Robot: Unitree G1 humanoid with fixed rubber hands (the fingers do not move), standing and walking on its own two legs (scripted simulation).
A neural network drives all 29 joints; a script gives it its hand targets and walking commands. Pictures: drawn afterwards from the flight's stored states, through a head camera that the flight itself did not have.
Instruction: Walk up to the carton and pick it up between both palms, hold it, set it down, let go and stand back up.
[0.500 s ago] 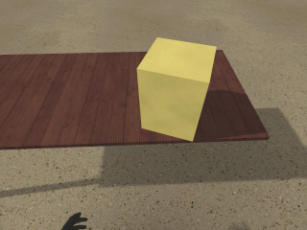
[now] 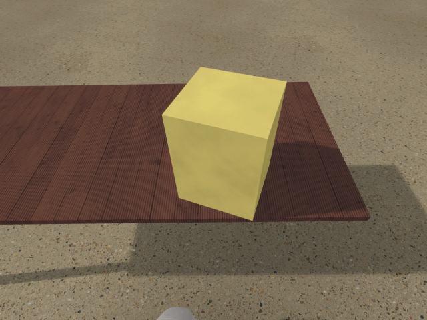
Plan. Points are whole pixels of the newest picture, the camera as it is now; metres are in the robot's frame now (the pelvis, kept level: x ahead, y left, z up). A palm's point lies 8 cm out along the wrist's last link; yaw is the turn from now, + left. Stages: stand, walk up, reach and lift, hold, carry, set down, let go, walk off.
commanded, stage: walk up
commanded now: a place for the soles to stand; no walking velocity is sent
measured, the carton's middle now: (227, 145) +0.50 +0.01 +0.02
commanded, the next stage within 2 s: none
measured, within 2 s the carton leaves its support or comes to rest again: neither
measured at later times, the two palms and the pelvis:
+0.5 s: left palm (102, 312) +0.15 +0.25 -0.13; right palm (342, 283) +0.23 -0.24 -0.11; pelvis +0.10 +0.00 -0.01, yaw +0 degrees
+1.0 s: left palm (108, 261) +0.24 +0.26 -0.09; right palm (359, 302) +0.19 -0.26 -0.10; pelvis +0.10 +0.00 +0.00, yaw +0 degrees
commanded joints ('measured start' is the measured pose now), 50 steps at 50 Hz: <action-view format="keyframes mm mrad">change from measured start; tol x32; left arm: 1 14 184 45 -58 -12 -29 19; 50 -184 178 24 -189 -58 17 8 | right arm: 1 -34 -91 -23 -141 -6 -52 19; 50 -280 -174 0 -150 47 -32 14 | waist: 1 5 -136 216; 15 -90 161 -230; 50 -12 41 -42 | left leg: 1 -204 57 -23 -12 138 -23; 11 264 -31 141 -483 433 22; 14 564 363 -374 -544 724 254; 17 315 360 -425 -726 359 343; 25 93 194 -36 -486 582 159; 28 125 -5 98 -265 29 -1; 35 241 88 -37 -441 504 32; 50 106 126 -95 -676 181 63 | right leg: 1 -32 -285 361 -516 -135 -132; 8 -13 -182 81 -257 678 -84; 12 -88 -144 69 -3 585 -18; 16 -174 -27 124 537 -272 58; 25 121 -8 58 -107 219 74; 28 -164 -320 473 -340 91 -147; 33 -77 -191 266 -162 509 -69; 50 5 -63 165 -160 75 13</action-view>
